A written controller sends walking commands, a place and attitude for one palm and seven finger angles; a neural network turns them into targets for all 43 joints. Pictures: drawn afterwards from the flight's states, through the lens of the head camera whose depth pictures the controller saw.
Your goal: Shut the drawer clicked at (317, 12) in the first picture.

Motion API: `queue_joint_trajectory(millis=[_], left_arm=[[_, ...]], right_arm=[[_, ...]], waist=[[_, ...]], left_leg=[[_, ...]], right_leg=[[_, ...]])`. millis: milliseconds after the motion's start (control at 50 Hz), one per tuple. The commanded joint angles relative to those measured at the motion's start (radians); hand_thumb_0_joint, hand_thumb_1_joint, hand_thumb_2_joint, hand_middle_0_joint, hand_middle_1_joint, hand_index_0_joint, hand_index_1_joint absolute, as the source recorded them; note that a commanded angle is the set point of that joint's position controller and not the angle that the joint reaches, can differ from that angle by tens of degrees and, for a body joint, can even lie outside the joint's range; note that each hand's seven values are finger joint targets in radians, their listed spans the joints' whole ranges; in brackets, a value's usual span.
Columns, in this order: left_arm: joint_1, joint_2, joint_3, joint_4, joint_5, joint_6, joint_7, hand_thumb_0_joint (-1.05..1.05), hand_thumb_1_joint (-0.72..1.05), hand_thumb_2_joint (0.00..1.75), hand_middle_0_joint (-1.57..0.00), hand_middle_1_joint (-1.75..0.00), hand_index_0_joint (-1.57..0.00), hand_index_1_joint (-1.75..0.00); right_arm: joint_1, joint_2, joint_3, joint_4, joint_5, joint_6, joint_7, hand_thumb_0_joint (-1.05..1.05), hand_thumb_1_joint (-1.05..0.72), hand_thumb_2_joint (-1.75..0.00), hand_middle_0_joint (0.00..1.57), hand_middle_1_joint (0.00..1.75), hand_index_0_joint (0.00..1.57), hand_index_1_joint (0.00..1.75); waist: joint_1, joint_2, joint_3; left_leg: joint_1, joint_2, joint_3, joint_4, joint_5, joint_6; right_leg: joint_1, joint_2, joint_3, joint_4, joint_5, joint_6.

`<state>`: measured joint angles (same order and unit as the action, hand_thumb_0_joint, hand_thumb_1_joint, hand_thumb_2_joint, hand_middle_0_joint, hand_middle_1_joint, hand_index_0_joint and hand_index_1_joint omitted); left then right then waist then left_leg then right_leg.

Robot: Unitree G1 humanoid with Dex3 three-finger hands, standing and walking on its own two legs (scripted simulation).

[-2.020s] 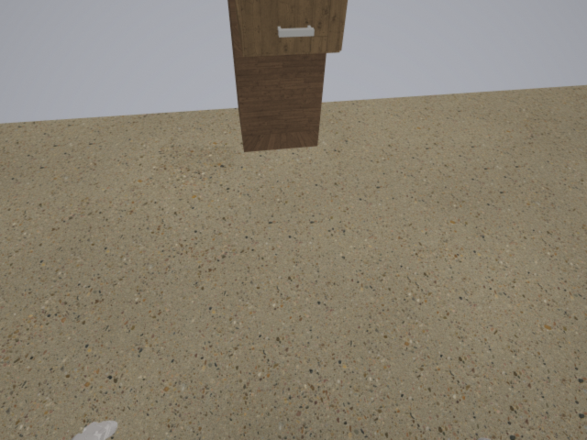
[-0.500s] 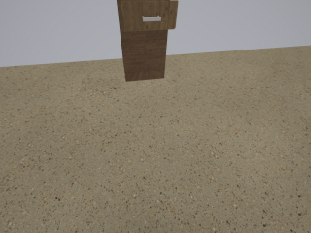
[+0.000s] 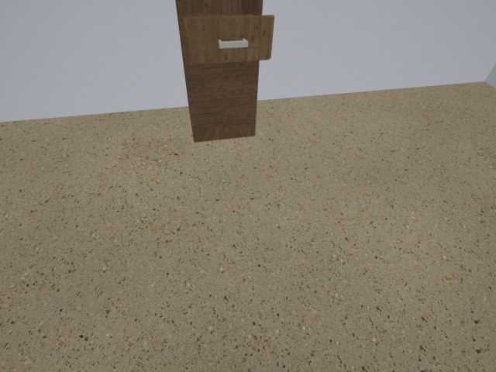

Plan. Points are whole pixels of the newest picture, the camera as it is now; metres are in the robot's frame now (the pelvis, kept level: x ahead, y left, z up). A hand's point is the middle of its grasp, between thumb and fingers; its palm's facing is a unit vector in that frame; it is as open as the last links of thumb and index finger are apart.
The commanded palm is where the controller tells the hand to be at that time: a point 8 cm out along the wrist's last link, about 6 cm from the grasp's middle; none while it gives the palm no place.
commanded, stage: walk to a spot facing it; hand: left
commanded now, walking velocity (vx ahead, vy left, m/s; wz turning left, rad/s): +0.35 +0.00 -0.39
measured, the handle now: (232, 42) +1.37 +0.16 -0.02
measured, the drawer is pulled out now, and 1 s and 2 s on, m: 0.30 0.30 0.30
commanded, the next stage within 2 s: turn to face it in 1.92 s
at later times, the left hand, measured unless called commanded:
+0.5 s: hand out of the picture +0.07 +0.15 -0.17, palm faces -0.07 -0.99 -0.13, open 7.4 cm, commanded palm none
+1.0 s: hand (200, 222) +0.51 +0.16 -0.17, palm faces -0.28 -0.95 -0.15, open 7.4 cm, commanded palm none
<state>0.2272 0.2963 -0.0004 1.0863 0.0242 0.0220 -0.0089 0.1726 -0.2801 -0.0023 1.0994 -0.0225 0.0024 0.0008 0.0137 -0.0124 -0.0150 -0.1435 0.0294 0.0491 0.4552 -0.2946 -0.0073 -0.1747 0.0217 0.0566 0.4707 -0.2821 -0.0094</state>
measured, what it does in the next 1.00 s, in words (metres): walks ahead, turning right: left foot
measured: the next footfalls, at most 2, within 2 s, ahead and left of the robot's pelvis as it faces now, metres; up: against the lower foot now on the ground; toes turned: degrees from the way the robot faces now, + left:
left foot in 0.58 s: +0.38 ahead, +0.07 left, +0.00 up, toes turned -3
right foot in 1.26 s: +0.58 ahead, -0.17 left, +0.00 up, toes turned -31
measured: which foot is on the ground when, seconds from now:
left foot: down 0.00-0.18, up 0.20-0.56, down 0.58-1.00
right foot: down 0.00-0.60, up 0.62-1.00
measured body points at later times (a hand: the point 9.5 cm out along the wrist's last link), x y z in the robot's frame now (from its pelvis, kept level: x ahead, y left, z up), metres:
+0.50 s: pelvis +0.16 -0.01 -0.01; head +0.20 -0.01 +0.44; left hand +0.07 +0.20 -0.15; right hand +0.23 -0.25 -0.15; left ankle +0.29 +0.09 -0.70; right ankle +0.01 -0.11 -0.74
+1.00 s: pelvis +0.39 +0.02 +0.00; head +0.39 +0.04 +0.45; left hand +0.53 +0.21 -0.16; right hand +0.25 -0.18 -0.14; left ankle +0.34 +0.07 -0.74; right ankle +0.43 -0.16 -0.66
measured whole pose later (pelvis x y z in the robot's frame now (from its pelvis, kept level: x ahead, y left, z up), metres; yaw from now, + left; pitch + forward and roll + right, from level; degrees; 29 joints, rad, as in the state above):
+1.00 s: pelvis +0.39 +0.02 +0.00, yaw -18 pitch -1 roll -1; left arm 0.19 0.19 0.08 1.02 0.04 0.02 -0.02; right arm 0.45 -0.13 -0.04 1.12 -0.01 -0.09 -0.03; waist -0.02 -0.05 0.01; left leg -0.02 -0.02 0.27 0.31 -0.29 0.08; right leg -0.65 -0.10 -0.03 1.04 -0.07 0.01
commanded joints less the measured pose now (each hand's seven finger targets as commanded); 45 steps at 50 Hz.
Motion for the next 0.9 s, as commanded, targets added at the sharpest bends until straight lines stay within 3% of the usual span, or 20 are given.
queue_joint_trajectory(millis=[0, 60, 100, 120, 140, 160, 180, 200, 220, 260, 340, 480, 520, 540, 560, 580, 600, 660, 720, 880], left_arm=[[0.025, 0.093, 0.039, -0.080, 0.000, -0.023, -0.010, 0.00, 0.90, 0.90, -0.20, -0.30, -0.20, -0.30], [0.008, 0.040, 0.043, -0.113, -0.002, -0.039, -0.017, 0.00, 0.90, 0.90, -0.20, -0.30, -0.20, -0.30], [0.034, 0.016, 0.048, -0.115, -0.002, -0.052, -0.020, 0.00, 0.90, 0.90, -0.20, -0.30, -0.20, -0.30], [0.112, 0.008, 0.053, -0.087, 0.000, -0.057, -0.019, 0.00, 0.90, 0.90, -0.20, -0.30, -0.20, -0.30], [0.246, 0.036, 0.066, -0.043, 0.004, -0.066, -0.014, 0.00, 0.90, 0.90, -0.20, -0.30, -0.20, -0.30], [0.398, 0.151, 0.092, 0.007, 0.007, -0.078, 0.004, 0.00, 0.90, 0.90, -0.20, -0.30, -0.20, -0.30], [0.474, 0.144, 0.084, 0.031, -0.012, -0.081, 0.019, 0.00, 0.90, 0.90, -0.20, -0.30, -0.20, -0.30], [0.449, 0.118, 0.080, 0.037, -0.009, -0.087, 0.026, 0.00, 0.90, 0.90, -0.20, -0.30, -0.20, -0.30], [0.414, 0.068, 0.071, 0.025, -0.006, -0.087, 0.029, 0.00, 0.90, 0.90, -0.20, -0.30, -0.20, -0.30], [0.355, 0.035, 0.064, 0.004, -0.003, -0.090, 0.033, 0.00, 0.90, 0.90, -0.20, -0.30, -0.20, -0.30], [0.326, -0.002, 0.053, 0.009, 0.000, -0.106, 0.035, 0.00, 0.90, 0.90, -0.20, -0.30, -0.20, -0.30], [0.306, 0.002, 0.063, 0.033, 0.002, -0.105, 0.045, 0.00, 0.90, 0.90, -0.20, -0.30, -0.20, -0.30], [0.274, 0.018, 0.072, 0.029, -0.001, -0.108, 0.044, 0.00, 0.90, 0.90, -0.20, -0.30, -0.20, -0.30], [0.276, 0.005, 0.073, 0.027, -0.004, -0.108, 0.043, 0.00, 0.90, 0.90, -0.20, -0.30, -0.20, -0.30], [0.317, -0.046, 0.073, 0.020, -0.010, -0.104, 0.035, 0.00, 0.90, 0.90, -0.20, -0.30, -0.20, -0.30], [0.364, -0.097, 0.065, -0.001, -0.021, -0.100, 0.024, 0.00, 0.90, 0.90, -0.20, -0.30, -0.20, -0.30], [0.308, -0.076, 0.065, -0.018, -0.011, -0.099, 0.028, 0.00, 0.90, 0.90, -0.20, -0.30, -0.20, -0.30], [0.205, -0.093, 0.066, -0.018, 0.005, -0.076, 0.007, 0.00, 0.90, 0.90, -0.20, -0.30, -0.20, -0.30], [0.232, -0.132, 0.066, -0.012, 0.013, -0.042, 0.001, 0.00, 0.90, 0.90, -0.20, -0.30, -0.20, -0.30], [0.052, -0.097, 0.080, -0.084, 0.013, -0.014, -0.011, 0.00, 0.90, 0.90, -0.20, -0.30, -0.20, -0.30]], right_arm=[[0.067, -0.174, -0.051, -0.050, -0.002, -0.021, -0.009, 0.00, -0.90, -0.90, 0.20, 0.30, 0.20, 0.30], [0.128, -0.188, -0.074, -0.052, 0.004, -0.039, -0.012, 0.00, -0.90, -0.90, 0.20, 0.30, 0.20, 0.30], [0.135, -0.156, -0.071, -0.051, 0.000, -0.046, -0.013, 0.00, -0.90, -0.90, 0.20, 0.30, 0.20, 0.30], [0.111, -0.139, -0.067, -0.054, 0.000, -0.046, -0.014, 0.00, -0.90, -0.90, 0.20, 0.30, 0.20, 0.30], [0.078, -0.099, -0.059, -0.069, 0.002, -0.049, -0.012, 0.00, -0.90, -0.90, 0.20, 0.30, 0.20, 0.30], [0.023, -0.019, -0.040, -0.121, 0.012, -0.059, -0.004, 0.00, -0.90, -0.90, 0.20, 0.30, 0.20, 0.30], [-0.063, -0.048, -0.043, -0.153, 0.004, -0.066, -0.002, 0.00, -0.90, -0.90, 0.20, 0.30, 0.20, 0.30], [-0.074, -0.043, -0.047, -0.148, 0.003, -0.070, -0.002, 0.00, -0.90, -0.90, 0.20, 0.30, 0.20, 0.30], [-0.076, -0.027, -0.050, -0.142, 0.002, -0.070, -0.002, 0.00, -0.90, -0.90, 0.20, 0.30, 0.20, 0.30], [-0.066, 0.006, -0.051, -0.123, 0.001, -0.063, 0.005, 0.00, -0.90, -0.90, 0.20, 0.30, 0.20, 0.30], [-0.045, 0.042, -0.055, -0.128, 0.003, -0.040, 0.018, 0.00, -0.90, -0.90, 0.20, 0.30, 0.20, 0.30], [-0.119, 0.069, -0.050, -0.174, 0.016, -0.062, 0.031, 0.00, -0.90, -0.90, 0.20, 0.30, 0.20, 0.30], [0.052, 0.040, -0.061, -0.122, 0.011, -0.072, 0.014, 0.00, -0.90, -0.90, 0.20, 0.30, 0.20, 0.30], [0.205, 0.002, -0.073, -0.073, 0.005, -0.075, 0.003, 0.00, -0.90, -0.90, 0.20, 0.30, 0.20, 0.30], [0.345, -0.098, -0.098, -0.042, -0.008, -0.076, -0.009, 0.00, -0.90, -0.90, 0.20, 0.30, 0.20, 0.30], [0.408, -0.179, -0.114, -0.034, -0.013, -0.076, -0.012, 0.00, -0.90, -0.90, 0.20, 0.30, 0.20, 0.30], [0.333, -0.155, -0.105, -0.047, 0.002, -0.064, -0.014, 0.00, -0.90, -0.90, 0.20, 0.30, 0.20, 0.30], [0.133, 0.027, -0.062, -0.085, 0.002, -0.083, -0.017, 0.00, -0.90, -0.90, 0.20, 0.30, 0.20, 0.30], [0.167, 0.067, -0.050, -0.057, 0.004, -0.105, -0.020, 0.00, -0.90, -0.90, 0.20, 0.30, 0.20, 0.30], [0.282, 0.054, -0.050, -0.032, 0.011, -0.116, -0.032, 0.00, -0.90, -0.90, 0.20, 0.30, 0.20, 0.30]], waist=[[-0.021, 0.093, 0.170], [-0.038, 0.183, 0.159], [-0.022, 0.162, 0.144], [0.021, 0.121, 0.124], [0.082, -0.031, 0.075], [0.125, -0.378, 0.047], [0.147, -0.263, 0.066], [0.128, -0.261, 0.105], [0.103, -0.120, 0.121], [0.063, 0.015, 0.128], [0.010, -0.062, 0.131], [0.008, -0.135, 0.131], [-0.074, -0.107, 0.055], [-0.130, -0.063, -0.021], [-0.168, 0.131, -0.149], [-0.139, 0.362, -0.207], [-0.114, 0.241, -0.139], [-0.020, 0.060, 0.127], [0.021, 0.101, 0.101], [0.002, 0.094, 0.135]], left_leg=[[-0.030, 0.174, -0.187, -0.164, -0.356, 0.087], [0.067, 0.309, -0.257, -0.210, -0.204, 0.165], [0.054, 0.298, -0.171, -0.129, -0.005, 0.154], [-0.036, 0.254, -0.089, -0.009, 0.048, 0.114], [-0.197, 0.158, 0.020, 0.237, 0.064, 0.059], [-0.493, 0.020, 0.150, 0.540, -0.171, 0.001], [-0.572, 0.020, 0.041, 0.659, -0.277, 0.007], [-0.612, 0.052, -0.005, 0.715, -0.219, 0.013], [-0.623, 0.074, -0.010, 0.735, -0.166, 0.006], [-0.584, 0.093, -0.001, 0.708, -0.096, -0.005], [-0.545, 0.085, 0.029, 0.616, 0.032, -0.030], [-0.314, 0.038, 0.077, 0.259, 0.103, 0.012], [-0.081, -0.013, 0.096, 0.158, 0.151, 0.034], [0.102, 0.009, 0.047, 0.114, 0.169, 0.047], [0.318, 0.179, -0.168, 0.080, 0.097, 0.089], [0.391, 0.440, -0.559, -0.133, 0.014, 0.171], [0.273, 0.463, -0.631, -0.226, -0.122, 0.200], [-0.111, 0.348, -0.323, -0.286, -0.141, 0.135], [-0.157, 0.266, -0.102, -0.279, 0.089, 0.095], [0.038, 0.246, 0.018, -0.299, 0.333, 0.047]], right_leg=[[-0.249, -0.018, 0.061, 0.036, -0.224, -0.044], [-0.337, -0.019, -0.072, 0.232, -0.154, -0.015], [-0.271, -0.044, -0.092, 0.178, -0.162, -0.013], [-0.110, -0.037, -0.105, 0.072, -0.082, -0.022], [0.110, -0.076, 0.022, -0.051, -0.039, -0.057], [0.299, -0.319, 0.414, -0.203, 0.051, -0.148], [0.304, -0.385, 0.537, -0.218, 0.210, -0.207], [0.302, -0.352, 0.479, -0.192, 0.358, -0.212], [0.279, -0.346, 0.422, -0.180, 0.408, -0.231], [0.215, -0.309, 0.322, -0.191, 0.371, -0.220], [0.128, -0.244, 0.192, -0.251, 0.387, -0.185], [0.092, -0.202, 0.093, -0.223, 0.537, -0.131], [0.071, -0.175, 0.052, -0.040, 0.698, -0.109], [0.014, -0.148, 0.045, 0.158, 0.647, -0.088], [-0.136, -0.058, -0.012, 0.415, 0.319, -0.060], [-0.335, 0.059, -0.067, 0.765, -0.265, -0.033], [-0.380, -0.002, 0.019, 0.874, -0.249, -0.052], [-0.390, -0.117, -0.006, 0.881, -0.028, -0.035], [-0.343, -0.119, -0.023, 0.805, 0.050, -0.013], [-0.571, -0.135, -0.045, 0.659, 0.217, 0.024]])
